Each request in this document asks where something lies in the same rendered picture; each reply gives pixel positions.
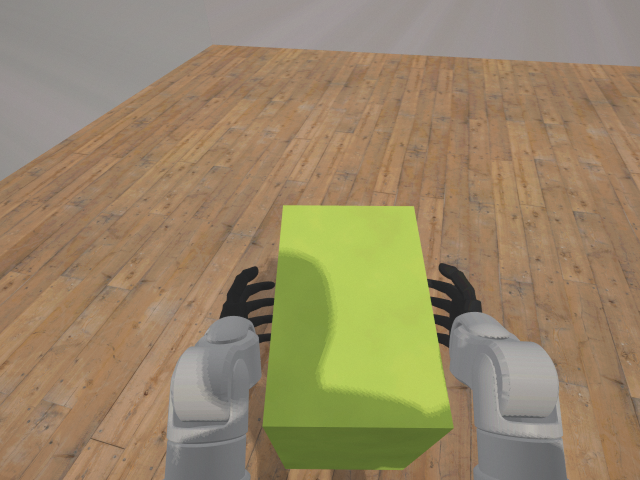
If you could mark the robot right forearm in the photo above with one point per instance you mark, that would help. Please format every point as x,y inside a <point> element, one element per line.
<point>515,400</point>

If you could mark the robot left forearm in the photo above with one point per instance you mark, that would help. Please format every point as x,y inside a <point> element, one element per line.
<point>209,403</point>

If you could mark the robot left hand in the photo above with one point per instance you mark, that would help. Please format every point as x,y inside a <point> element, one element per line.
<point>238,294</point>

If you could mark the carton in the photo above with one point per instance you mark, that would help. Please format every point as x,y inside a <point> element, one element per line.
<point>355,378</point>

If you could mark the robot right hand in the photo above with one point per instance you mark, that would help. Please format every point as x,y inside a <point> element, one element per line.
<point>463,298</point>

